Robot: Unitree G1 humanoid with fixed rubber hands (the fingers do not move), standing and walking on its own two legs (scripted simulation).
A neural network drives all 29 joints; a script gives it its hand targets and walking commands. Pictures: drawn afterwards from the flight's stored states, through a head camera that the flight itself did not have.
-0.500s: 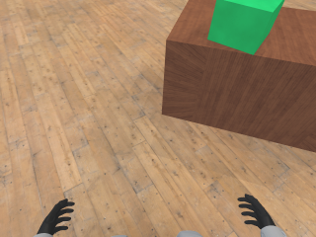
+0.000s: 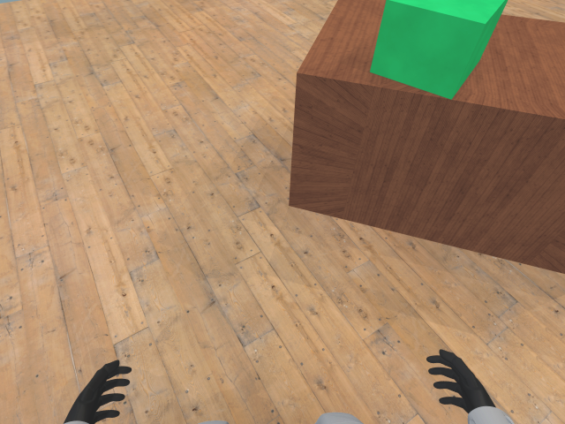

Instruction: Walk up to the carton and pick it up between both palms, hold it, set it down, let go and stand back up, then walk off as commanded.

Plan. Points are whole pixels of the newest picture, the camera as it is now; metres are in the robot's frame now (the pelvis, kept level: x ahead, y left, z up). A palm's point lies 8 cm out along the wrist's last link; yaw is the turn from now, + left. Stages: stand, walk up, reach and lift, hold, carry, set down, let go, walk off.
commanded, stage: stand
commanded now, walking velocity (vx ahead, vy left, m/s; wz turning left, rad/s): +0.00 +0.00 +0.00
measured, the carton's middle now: (437, 33) +1.17 -0.53 +0.02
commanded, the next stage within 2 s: walk up in 0.50 s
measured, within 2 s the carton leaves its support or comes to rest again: neither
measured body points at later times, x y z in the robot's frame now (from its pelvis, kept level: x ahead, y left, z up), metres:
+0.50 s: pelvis +0.00 +0.00 +0.00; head +0.00 +0.00 +0.45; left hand +0.15 +0.28 -0.08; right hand +0.15 -0.28 -0.08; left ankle +0.02 +0.13 -0.71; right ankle +0.03 -0.12 -0.71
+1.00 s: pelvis +0.02 -0.05 +0.00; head +0.04 -0.04 +0.45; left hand +0.16 +0.25 -0.10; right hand +0.07 -0.39 -0.06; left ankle +0.02 +0.13 -0.71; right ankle +0.06 -0.21 -0.69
